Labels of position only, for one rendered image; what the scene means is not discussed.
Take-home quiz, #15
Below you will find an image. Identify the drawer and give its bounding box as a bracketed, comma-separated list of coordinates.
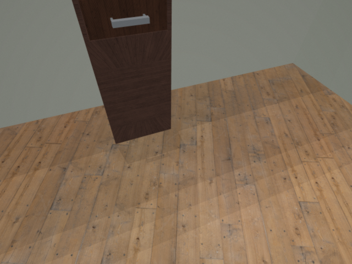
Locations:
[79, 0, 167, 41]

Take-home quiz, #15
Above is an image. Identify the cabinet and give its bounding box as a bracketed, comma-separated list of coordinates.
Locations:
[72, 0, 172, 144]

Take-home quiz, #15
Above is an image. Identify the handle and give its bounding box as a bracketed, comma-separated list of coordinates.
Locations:
[110, 14, 150, 28]

